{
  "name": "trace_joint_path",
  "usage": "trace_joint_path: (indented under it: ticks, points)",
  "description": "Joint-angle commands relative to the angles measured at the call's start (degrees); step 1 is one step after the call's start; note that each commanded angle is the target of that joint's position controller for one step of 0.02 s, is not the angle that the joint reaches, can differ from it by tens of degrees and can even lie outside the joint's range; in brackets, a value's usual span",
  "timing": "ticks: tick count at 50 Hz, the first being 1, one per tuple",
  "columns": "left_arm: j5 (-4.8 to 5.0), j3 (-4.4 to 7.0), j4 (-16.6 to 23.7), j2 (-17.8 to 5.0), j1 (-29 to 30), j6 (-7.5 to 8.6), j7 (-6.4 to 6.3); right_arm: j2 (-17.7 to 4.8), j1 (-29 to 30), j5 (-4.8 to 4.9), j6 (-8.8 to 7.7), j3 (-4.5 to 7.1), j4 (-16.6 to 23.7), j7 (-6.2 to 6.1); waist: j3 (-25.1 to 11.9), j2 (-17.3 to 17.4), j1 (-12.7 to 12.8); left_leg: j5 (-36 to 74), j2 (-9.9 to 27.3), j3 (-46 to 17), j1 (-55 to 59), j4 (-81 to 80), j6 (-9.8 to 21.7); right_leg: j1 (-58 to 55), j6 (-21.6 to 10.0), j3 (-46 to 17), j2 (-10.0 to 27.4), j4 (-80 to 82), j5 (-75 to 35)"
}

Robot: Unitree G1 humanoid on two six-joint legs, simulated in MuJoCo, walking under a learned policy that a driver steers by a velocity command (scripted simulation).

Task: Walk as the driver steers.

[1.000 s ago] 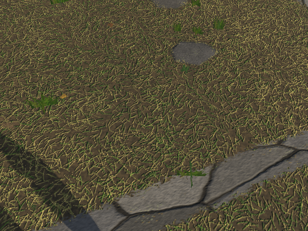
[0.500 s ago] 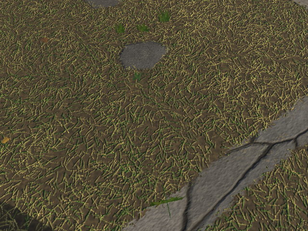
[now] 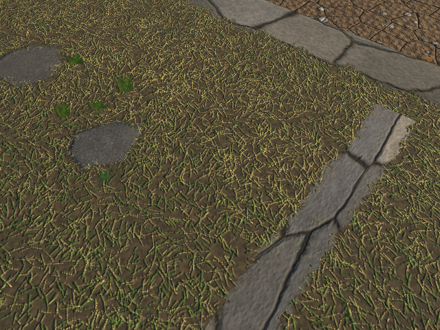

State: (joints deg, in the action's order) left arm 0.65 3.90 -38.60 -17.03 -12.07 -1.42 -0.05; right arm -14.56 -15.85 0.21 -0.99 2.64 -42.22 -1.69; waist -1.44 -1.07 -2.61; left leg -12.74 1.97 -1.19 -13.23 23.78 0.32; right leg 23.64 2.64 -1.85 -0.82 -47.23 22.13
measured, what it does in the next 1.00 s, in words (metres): walks ahead, turning left: right foot, then left foot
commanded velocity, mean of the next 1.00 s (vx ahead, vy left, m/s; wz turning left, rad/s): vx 0.26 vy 0.00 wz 0.30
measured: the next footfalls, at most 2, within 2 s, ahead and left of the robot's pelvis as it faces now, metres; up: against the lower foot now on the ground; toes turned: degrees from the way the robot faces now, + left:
right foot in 0.12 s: +0.04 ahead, -0.13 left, +0.00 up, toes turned +0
left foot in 0.54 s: +0.38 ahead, +0.13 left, +0.00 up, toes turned +9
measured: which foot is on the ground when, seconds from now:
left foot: down 0.00-0.10, up 0.12-0.52, down 0.54-1.00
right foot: up 0.00-0.10, down 0.12-0.54, up 0.56-0.98, down 1.00-1.00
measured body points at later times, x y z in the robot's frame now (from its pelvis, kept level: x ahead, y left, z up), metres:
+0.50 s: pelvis +0.18 +0.00 -0.02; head +0.22 +0.01 +0.43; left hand +0.14 +0.29 -0.14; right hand +0.42 -0.21 -0.11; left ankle +0.34 +0.13 -0.73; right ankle +0.00 -0.13 -0.75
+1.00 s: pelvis +0.33 +0.02 -0.02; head +0.35 +0.03 +0.43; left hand +0.37 +0.33 -0.11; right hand +0.58 -0.19 -0.11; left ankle +0.34 +0.12 -0.75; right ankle +0.43 -0.09 -0.74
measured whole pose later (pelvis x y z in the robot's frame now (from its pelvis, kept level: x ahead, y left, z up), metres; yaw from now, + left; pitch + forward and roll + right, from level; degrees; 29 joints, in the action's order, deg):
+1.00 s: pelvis +0.33 +0.02 -0.02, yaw +23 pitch +2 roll +1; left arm -0.5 2.1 -38.5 -16.5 -10.3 1.2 -1.5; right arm -17.9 -9.3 0.4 2.3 3.9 -37.3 -1.2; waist 0.6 0.0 -1.1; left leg -11.1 -9.1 -10.4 -22.3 32.1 2.5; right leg 23.8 3.5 -5.3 0.1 -35.0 12.7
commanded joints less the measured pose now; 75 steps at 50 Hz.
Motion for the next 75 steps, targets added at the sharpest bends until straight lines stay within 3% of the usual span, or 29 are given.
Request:
trace_joint_path:
  ticks: [1, 3, 5, 6, 7, 9, 12, 18, 23, 25, 27, 28, 29, 30, 32, 34, 38, 43, 50, 51, 52, 54, 56, 60, 64, 66, 67, 69, 75]
  points:
    - [0.27, 0.27, 5.1, -3.2, 5.1, 2.72, 0.62, -12.3, -0.6, 0.74, -0.9, 3.33, 2.0, 0.36, 2.0, 12.6, -1.0, -10.0, 11.2, -12.7, 1.6, -11.6, 10.9, -1.9, -2.0, 3.8, -0.6, 11.9, 0.6]
    - [0.51, 0.43, 3.0, -3.1, 1.0, 3.45, 0.85, -12.1, 0.1, 1.6, -0.67, 3.12, 1.5, 0.9, 2.5, 10.7, 1.8, -10.6, 10.6, -11.8, -2.4, -9.7, 10.6, -10.8, -4.3, 5.2, -1.3, 23.0, -8.0]
    - [0.64, 0.95, 0.6, -4.2, -6.4, 3.66, 0.31, -7.9, 0.8, 1.03, -1.26, 1.69, 1.3, 1.42, -0.7, 7.5, 5.5, -9.6, 7.7, -8.6, -10.9, -2.1, 7.1, -26.2, -6.4, 0.7, 1.7, 25.8, -9.1]
    - [0.15, 1.57, -0.5, -7.4, -13.2, 3.61, -0.37, -2.6, 3.7, -0.36, -2.09, 0.06, 2.8, 2.16, -4.0, -3.4, 8.0, -12.9, 2.1, -1.5, -20.2, 15.6, 2.7, -35.1, -9.3, -13.9, 12.9, 28.9, -6.3]
    - [-0.4, 3.54, -0.9, -14.7, -15.2, 3.62, 0.12, -4.4, 5.7, 0.57, -3.48, 0.56, 6.4, 1.99, -1.5, -14.5, 8.2, -19.5, -2.2, 2.6, -33.6, 26.4, 0.9, -34.8, -18.2, -31.5, 23.2, 33.9, 4.4]
    - [-0.48, 1.58, -0.9, -7.7, -12.0, 5.13, 0.26, -10.1, 7.1, 2.08, -4.4, 2.34, 5.6, 2.22, 5.5, -8.4, 7.5, -13.7, 3.1, -2.5, -41.1, 38.1, 1.5, -30.9, -19.0, -29.5, 20.9, 36.9, 13.4]
    - [-0.77, 0.54, -0.4, -4.9, -7.2, 5.75, 0.17, -7.8, 6.2, 0.94, -4.15, 2.06, 3.6, 3.04, 7.0, -6.1, 5.2, -1.5, 5.2, -2.8, -39.2, 36.4, 0.8, -26.9, -14.5, -15.6, 15.7, 39.3, -5.1]
    - [-0.97, 1.09, -2.3, -6.6, -7.9, 6.34, -0.38, -3.4, 11.8, 1.08, -3.46, 0.13, 5.5, 4.18, 6.7, -4.2, 6.4, 14.9, 2.2, 0.5, -27.3, 19.1, -1.1, -18.9, -12.1, 1.7, 12.2, 40.9, -22.1]
    - [0.01, 1.73, -4.7, -8.8, -8.6, 5.54, -1.0, -4.9, 15.3, 0.54, -3.53, 0.45, 8.4, 5.86, 7.2, -3.5, 5.5, 14.6, -0.6, 3.2, -21.2, 9.9, 2.5, -23.7, -9.7, 6.5, 14.6, 35.2, -40.7]
    - [0.01, 2.17, -4.1, -10.4, -7.4, 4.49, -1.91, -7.9, 8.5, 0.1, -3.37, 2.01, 7.3, 6.12, 0.9, -5.7, 1.7, 10.9, -4.6, 5.8, -12.0, 10.1, 4.3, -26.1, -7.3, 8.1, 13.8, 23.5, -59.3]
    - [-0.36, 1.58, -2.6, -9.4, -7.5, 4.25, -2.51, -13.3, -5.0, 0.21, -2.77, 4.63, 4.5, 4.6, -7.4, -0.9, -5.5, 22.1, -3.8, 0.7, 12.1, 6.2, 8.0, -13.3, -2.7, 9.8, 8.9, -1.7, -50.0]
    - [-3.62, -0.75, -0.9, -1.4, -16.3, 5.09, -1.54, -19.6, -4.8, -0.23, -2.16, 5.19, 5.4, 3.49, -15.3, 17.9, 1.8, 47.5, 13.5, -22.3, 33.1, 12.2, 17.5, 7.9, 1.3, 8.9, -0.5, -26.0, 11.4]
    - [-2.07, -1.14, -1.5, -5.1, -17.3, 6.19, -0.56, -17.1, -5.8, -0.41, -2.23, 4.37, 8.0, 3.54, -30.5, 13.2, -1.4, 37.1, 21.0, -41.8, 38.2, 4.4, 25.6, 11.9, 1.7, -4.3, -3.9, -38.3, 18.7]
    - [0.3, 0.14, -0.1, -9.1, -9.3, 6.35, -0.3, -14.6, -3.0, -0.5, -1.97, 4.0, 8.4, 3.58, -24.5, 6.6, -3.5, 31.0, 16.7, -34.3, 32.3, 1.4, 21.9, 14.5, 0.5, -6.3, -0.4, -38.2, 13.1]
    - [-0.3, -0.18, 1.4, -8.1, -4.0, 5.58, -1.46, -11.1, 3.7, 0.8, -1.49, 2.99, 8.8, 3.06, -9.0, 0.3, 0.2, 24.3, 11.5, -24.4, 13.5, -2.1, 17.3, 15.7, 0.1, -3.8, 3.4, -30.0, 5.2]
    - [-0.99, 0.29, 1.7, -8.6, -5.5, 3.85, -2.02, -11.0, 7.2, -0.66, -1.01, 2.98, 9.6, 2.69, -4.9, 3.1, 3.9, 22.9, 8.7, -21.0, -0.2, -5.7, 16.6, 8.1, 0.2, -4.0, 4.3, -24.8, 2.4]
    - [-2.1, -0.44, 1.5, -5.5, -5.9, 2.71, -2.97, -12.1, 8.4, -0.6, -0.85, 3.54, 8.8, 1.93, -5.7, 4.3, 5.1, 30.3, 6.3, -16.6, -7.4, -5.0, 16.3, 4.7, 2.4, -2.3, 2.8, -13.9, -0.6]
    - [-1.46, -0.45, 3.5, -5.0, 0.3, 1.88, -2.71, -12.3, 9.2, 0.35, 1.68, 3.7, 9.1, 0.27, -5.5, 6.7, 3.1, 3.1, 3.3, -20.2, -8.3, -5.4, 12.8, 4.5, 3.0, -4.0, 1.3, -3.2, -8.3]
    - [-1.4, 0.13, 3.7, -5.0, -0.2, 4.17, -1.04, -8.4, 6.6, 0.47, 2.98, 2.06, 8.1, 0.44, -5.1, 8.7, 3.4, 7.2, 1.8, -23.1, -4.7, 4.0, 8.3, -9.8, -1.3, -3.0, 2.2, 23.2, -15.3]
    - [-2.57, 0.72, 4.6, -8.7, -0.2, 4.17, -1.27, -5.7, 3.4, -0.34, 2.85, 1.15, 7.9, 0.52, -6.2, 0.1, 1.6, -4.6, -2.5, -17.9, -7.9, 12.2, 4.5, -14.8, -4.9, -12.3, 12.6, 26.6, -21.9]
    - [-3.97, 1.4, 3.8, -11.3, 2.1, 3.53, -1.29, -6.1, 2.4, 0.01, 2.34, 1.44, 9.0, 0.61, -2.9, -14.7, -1.6, -17.5, -9.8, -8.1, -15.2, 18.1, 1.2, -13.5, -13.8, -22.9, 19.9, 28.3, -30.2]
    - [-2.96, 0.56, 4.4, -7.1, 1.4, 3.59, -1.3, -12.6, 5.4, -0.11, 1.89, 3.5, 8.1, 0.53, -3.3, -9.4, 2.5, -20.9, -7.1, -8.1, -16.7, 34.6, -2.6, -12.9, -18.0, -24.2, 20.9, 28.3, -29.5]
    - [-1.24, 0.51, 4.1, -6.7, 3.1, 3.35, -1.47, -10.2, 4.5, -0.07, 3.07, 3.32, 6.5, 0.13, -2.3, -6.0, 2.0, -17.4, -5.9, -8.0, -17.8, 38.6, -4.6, -13.8, -14.9, -18.1, 16.9, 26.6, -29.1]
    - [-1.28, -0.03, 3.1, -4.6, 4.1, 1.99, -1.25, -3.5, 6.1, 0.15, 3.39, 0.91, 6.3, 0.64, -3.2, -9.5, 2.6, -14.1, -3.6, -1.5, -8.5, 21.8, -6.0, -13.4, -12.5, -8.8, 10.7, 24.8, -34.1]
    - [-0.2, -0.03, 1.4, -4.8, 0.8, 1.35, -1.08, -4.5, 4.7, 0.27, 2.98, 1.22, 4.5, 1.22, -3.4, -9.8, 2.5, 2.7, -3.7, 0.4, 2.1, -2.6, -3.6, -13.7, -11.2, -9.4, 10.2, 22.7, -29.4]
    - [-1.72, -0.63, 1.1, -3.6, -2.1, 2.86, -0.34, -10.4, 4.7, -1.13, 3.08, 2.11, 5.3, 0.59, -4.9, 0.2, 4.8, 18.2, 4.1, -7.9, 10.2, 0.0, 0.6, -7.3, -5.3, -6.0, 6.8, 19.6, -19.1]
    - [-2.22, -1.17, 1.0, -1.2, -2.2, 3.42, -0.21, -9.1, 5.9, -1.35, 3.09, 1.98, 3.8, 0.86, -4.8, 9.2, 6.3, 9.2, 4.3, -8.4, 3.7, 0.7, 3.7, -10.2, -2.2, -1.2, 3.0, 20.8, -10.7]
    - [-2.36, -0.67, 0.5, -3.3, 2.5, 3.42, -0.37, -4.8, 7.0, -1.75, 2.45, 0.84, 4.0, 1.24, -1.3, 5.6, 3.7, 0.3, 2.7, -8.1, -0.6, -1.2, 3.2, -11.9, -0.1, -0.6, 2.7, 19.8, -11.9]
    - [-1.55, -0.41, -1.8, -2.5, 0.9, 2.47, -1.51, -4.8, 5.1, -1.02, 0.79, 0.44, 1.7, 0.77, 2.2, 4.7, 3.5, 1.2, 1.3, -7.0, -2.9, -0.9, 1.5, -12.6, -0.4, -1.0, 2.9, 19.9, -15.0]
